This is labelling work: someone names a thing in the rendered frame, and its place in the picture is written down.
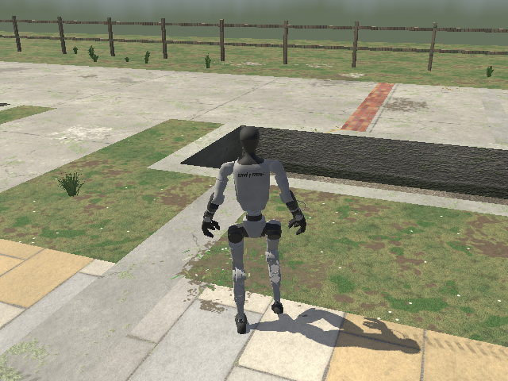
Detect left robot forearm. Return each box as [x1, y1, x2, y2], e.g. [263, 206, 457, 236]
[203, 192, 219, 222]

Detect robot right upper arm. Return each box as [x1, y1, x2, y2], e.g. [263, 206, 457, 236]
[267, 160, 294, 203]

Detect robot left thigh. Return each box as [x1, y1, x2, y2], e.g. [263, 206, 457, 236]
[228, 223, 246, 284]

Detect right robot hand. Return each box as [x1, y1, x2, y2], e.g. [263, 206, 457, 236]
[288, 215, 306, 235]

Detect right robot forearm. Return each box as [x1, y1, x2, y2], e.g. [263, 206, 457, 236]
[286, 190, 303, 221]

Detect robot left upper arm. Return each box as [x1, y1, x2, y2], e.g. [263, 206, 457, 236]
[211, 161, 234, 205]

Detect left robot hand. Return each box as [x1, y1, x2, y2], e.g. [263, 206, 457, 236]
[202, 220, 220, 238]

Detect left robot shin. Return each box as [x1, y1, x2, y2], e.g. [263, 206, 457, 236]
[233, 270, 245, 323]

